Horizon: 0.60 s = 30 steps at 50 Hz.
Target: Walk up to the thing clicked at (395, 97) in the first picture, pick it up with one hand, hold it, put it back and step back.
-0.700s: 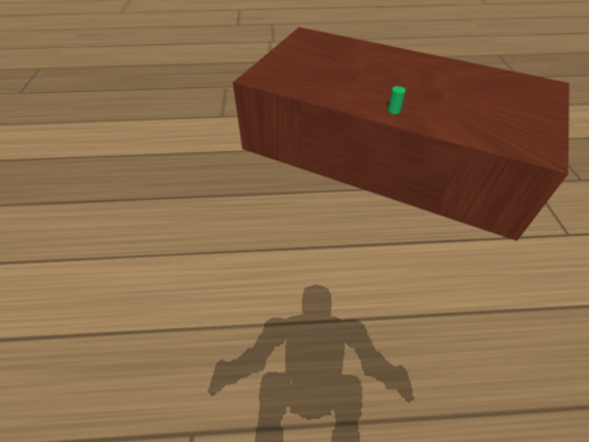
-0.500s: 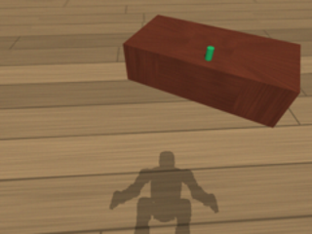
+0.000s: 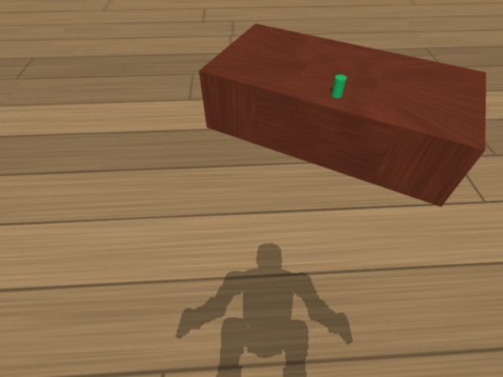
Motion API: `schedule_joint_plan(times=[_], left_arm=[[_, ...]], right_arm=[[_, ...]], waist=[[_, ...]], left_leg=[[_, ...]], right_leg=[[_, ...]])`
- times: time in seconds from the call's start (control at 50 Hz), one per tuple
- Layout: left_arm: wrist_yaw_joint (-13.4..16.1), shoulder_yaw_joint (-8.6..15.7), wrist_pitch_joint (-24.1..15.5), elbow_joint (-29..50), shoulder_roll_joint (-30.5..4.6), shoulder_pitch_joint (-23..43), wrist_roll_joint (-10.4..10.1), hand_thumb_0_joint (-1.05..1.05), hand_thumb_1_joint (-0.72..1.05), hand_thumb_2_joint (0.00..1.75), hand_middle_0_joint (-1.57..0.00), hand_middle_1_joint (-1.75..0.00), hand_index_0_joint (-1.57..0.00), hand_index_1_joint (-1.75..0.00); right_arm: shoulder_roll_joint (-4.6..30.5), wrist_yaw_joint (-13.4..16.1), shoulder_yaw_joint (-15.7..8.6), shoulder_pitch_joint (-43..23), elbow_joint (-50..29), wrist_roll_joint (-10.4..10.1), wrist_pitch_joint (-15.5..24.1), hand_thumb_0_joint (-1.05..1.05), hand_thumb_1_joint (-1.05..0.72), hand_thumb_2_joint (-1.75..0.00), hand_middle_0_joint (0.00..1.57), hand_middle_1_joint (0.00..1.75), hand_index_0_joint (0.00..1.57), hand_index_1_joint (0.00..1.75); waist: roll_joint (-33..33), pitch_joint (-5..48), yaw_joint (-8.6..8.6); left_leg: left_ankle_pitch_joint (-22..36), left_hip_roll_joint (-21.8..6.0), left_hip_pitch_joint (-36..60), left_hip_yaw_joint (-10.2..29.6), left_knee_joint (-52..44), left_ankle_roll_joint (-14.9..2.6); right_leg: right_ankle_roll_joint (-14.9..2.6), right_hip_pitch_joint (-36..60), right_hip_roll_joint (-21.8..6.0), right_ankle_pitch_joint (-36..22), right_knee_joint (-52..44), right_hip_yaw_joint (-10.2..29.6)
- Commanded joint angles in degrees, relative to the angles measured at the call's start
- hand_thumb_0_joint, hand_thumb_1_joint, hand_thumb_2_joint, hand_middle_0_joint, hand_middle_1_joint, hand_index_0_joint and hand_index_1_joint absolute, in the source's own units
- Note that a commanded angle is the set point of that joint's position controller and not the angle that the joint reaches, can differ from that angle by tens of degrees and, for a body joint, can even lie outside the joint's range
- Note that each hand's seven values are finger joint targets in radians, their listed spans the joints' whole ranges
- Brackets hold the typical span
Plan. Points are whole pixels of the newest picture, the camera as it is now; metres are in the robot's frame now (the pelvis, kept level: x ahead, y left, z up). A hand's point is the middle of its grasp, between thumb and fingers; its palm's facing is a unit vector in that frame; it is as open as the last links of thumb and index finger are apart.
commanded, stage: stand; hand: left
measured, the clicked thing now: (338, 86) +1.40 -0.35 -0.34
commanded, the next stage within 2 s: walk up in 0.42 s
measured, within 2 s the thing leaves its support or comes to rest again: neither
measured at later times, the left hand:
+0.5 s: hand out of the picture +0.08 +0.25 -0.16, palm faces -0.07 -0.94 -0.33, open 7.3 cm
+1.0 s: hand (192, 327) +0.23 +0.14 -0.15, palm faces -0.20 -0.91 -0.35, open 7.3 cm
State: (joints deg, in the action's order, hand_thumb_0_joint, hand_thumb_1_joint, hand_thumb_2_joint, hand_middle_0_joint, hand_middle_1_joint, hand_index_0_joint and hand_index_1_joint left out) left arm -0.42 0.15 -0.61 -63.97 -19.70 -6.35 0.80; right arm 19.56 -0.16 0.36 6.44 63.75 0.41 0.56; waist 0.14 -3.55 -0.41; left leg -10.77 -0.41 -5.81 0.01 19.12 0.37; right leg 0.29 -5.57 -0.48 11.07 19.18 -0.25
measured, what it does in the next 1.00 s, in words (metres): walks ahead, turning right: right foot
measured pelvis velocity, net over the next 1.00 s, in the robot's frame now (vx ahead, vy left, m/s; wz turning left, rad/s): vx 0.16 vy -0.12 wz -0.27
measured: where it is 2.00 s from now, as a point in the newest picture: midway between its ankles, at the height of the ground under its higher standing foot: (317, 274)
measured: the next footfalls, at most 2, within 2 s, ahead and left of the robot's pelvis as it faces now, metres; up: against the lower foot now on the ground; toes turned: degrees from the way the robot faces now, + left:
right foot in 0.76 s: +0.17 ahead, -0.24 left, +0.00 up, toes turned -16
left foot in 1.18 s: +0.46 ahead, -0.04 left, +0.00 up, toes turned -12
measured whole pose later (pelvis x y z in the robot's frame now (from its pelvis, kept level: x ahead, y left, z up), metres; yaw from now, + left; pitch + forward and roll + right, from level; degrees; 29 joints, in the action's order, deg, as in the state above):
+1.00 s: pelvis +0.16 -0.12 -0.01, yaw -15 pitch -4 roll -1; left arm -3.9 3.7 -3.1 -53.1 -21.1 -20.7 0.6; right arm 23.9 -4.3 -3.3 11.4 52.2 1.0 2.3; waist -3.2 -4.2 -3.5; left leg -17.8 -5.2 -27.7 -2.0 56.7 -0.9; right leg -2.0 -9.1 1.5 16.4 29.1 -1.3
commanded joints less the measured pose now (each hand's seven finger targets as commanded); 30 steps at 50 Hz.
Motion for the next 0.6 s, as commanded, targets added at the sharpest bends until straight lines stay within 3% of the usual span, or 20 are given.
schedule_joint_plan(times=[0.0,0.3,0.38,0.4,0.42,0.44,0.46,0.48,0.5,0.54,0.58], left_arm=[[0.8,2.1,-1.1,3.2,-12.0,1.9,-0.3,0.00,0.90,0.90,-0.20,-0.30,-0.20,-0.30],[0.9,2.0,-1.2,3.5,-12.3,2.0,-0.3,0.00,0.90,0.90,-0.20,-0.30,-0.20,-0.30],[1.0,1.9,-1.2,3.2,-12.3,1.5,-0.3,0.00,0.90,0.90,-0.20,-0.30,-0.20,-0.30],[-1.3,6.4,-0.9,8.5,-17.8,-1.0,1.3,0.00,0.90,0.90,-0.20,-0.30,-0.20,-0.30],[-2.3,6.2,-0.4,9.4,-16.2,3.7,1.5,0.00,0.90,0.90,-0.20,-0.30,-0.20,-0.30],[-3.0,6.0,0.1,11.1,-14.1,6.7,1.4,0.00,0.90,0.90,-0.20,-0.30,-0.20,-0.30],[-3.4,6.2,0.1,12.7,-14.4,8.2,2.1,0.00,0.90,0.90,-0.20,-0.30,-0.20,-0.30],[-3.6,6.3,-0.3,13.5,-15.1,7.4,2.0,0.00,0.90,0.90,-0.20,-0.30,-0.20,-0.30],[-4.0,6.7,-0.5,13.4,-15.6,6.0,1.8,0.00,0.90,0.90,-0.20,-0.30,-0.20,-0.30],[-5.4,6.9,-0.4,12.9,-15.2,1.3,1.1,0.00,0.90,0.90,-0.20,-0.30,-0.20,-0.30],[-6.5,7.1,-0.2,12.5,-14.6,-3.1,0.8,0.00,0.90,0.90,-0.20,-0.30,-0.20,-0.30]], right_arm=[[12.3,0.8,-2.4,-2.3,-3.3,0.0,1.4,0.00,-0.90,-0.90,0.20,0.30,0.20,0.30],[12.3,0.8,-2.3,-1.8,-3.2,0.1,1.3,0.00,-0.90,-0.90,0.20,0.30,0.20,0.30],[12.3,0.7,-2.4,-2.2,-3.2,0.0,1.2,0.00,-0.90,-0.90,0.20,0.30,0.20,0.30],[19.4,0.0,-7.2,1.6,-7.4,1.7,2.8,0.00,-0.90,-0.90,0.20,0.30,0.20,0.30],[20.3,-0.2,-8.2,5.5,-5.8,2.0,3.3,0.00,-0.90,-0.90,0.20,0.30,0.20,0.30],[22.2,-0.1,-9.5,8.6,-5.5,2.2,3.6,0.00,-0.90,-0.90,0.20,0.30,0.20,0.30],[22.8,0.0,-10.0,8.2,-6.8,1.8,3.9,0.00,-0.90,-0.90,0.20,0.30,0.20,0.30],[23.1,-0.1,-9.8,6.2,-8.4,1.7,4.3,0.00,-0.90,-0.90,0.20,0.30,0.20,0.30],[21.7,-0.1,-9.6,4.6,-9.4,1.9,4.7,0.00,-0.90,-0.90,0.20,0.30,0.20,0.30],[20.2,-0.3,-9.3,1.7,-11.5,2.0,5.0,0.00,-0.90,-0.90,0.20,0.30,0.20,0.30],[20.2,-0.9,-9.5,-3.0,-13.5,2.6,5.2,0.00,-0.90,-0.90,0.20,0.30,0.20,0.30]], waist=[[-0.6,4.7,0.19],[-0.4,4.9,0.39],[0.3,4.2,0.33],[1.9,8.6,2.28],[-2.2,4.3,5.24],[-10.7,1.7,7.26],[-9.5,-0.5,7.32],[-6.3,-2.7,6.01],[-3.8,-2.9,4.26],[-5.4,-2.2,1.79],[-9.8,-1.5,-0.87]], left_leg=[[8.3,-6.9,0.9,5.5,-3.1,-1.70],[9.2,-6.7,0.7,5.1,-2.8,-1.80],[8.0,-6.9,1.4,5.4,-2.9,-1.72],[-18.9,-6.7,9.2,4.2,2.9,-5.57],[-28.0,-9.6,15.1,8.0,0.0,-7.68],[-35.1,-18.1,17.5,17.2,-8.2,-10.94],[-33.1,-25.2,13.2,21.8,-11.9,-13.87],[-30.0,-27.2,8.3,23.1,-12.8,-14.78],[-29.2,-26.0,4.7,21.9,-13.2,-14.16],[-28.3,-22.2,3.0,14.4,-13.1,-12.64],[-22.5,-19.4,0.5,6.2,-11.3,-11.03]], right_leg=[[-1.96,-0.1,-6.8,-7.9,-3.1,5.4],[-1.85,0.3,-7.1,-9.7,-3.1,5.6],[-1.83,-0.8,-6.8,-7.7,-3.4,5.3],[-3.81,-10.2,-3.1,17.6,1.7,7.9],[-3.42,-25.5,-2.1,23.2,7.5,5.7],[-2.45,-34.8,-0.3,18.1,21.3,0.8],[-1.99,-37.8,-2.7,16.4,29.3,2.9],[-1.70,-36.7,-5.1,15.4,31.9,5.7],[-1.80,-34.2,-6.4,13.7,34.1,7.2],[-1.18,-30.9,-7.6,12.0,31.7,6.0],[-0.87,-25.2,-7.3,10.0,27.5,2.1]])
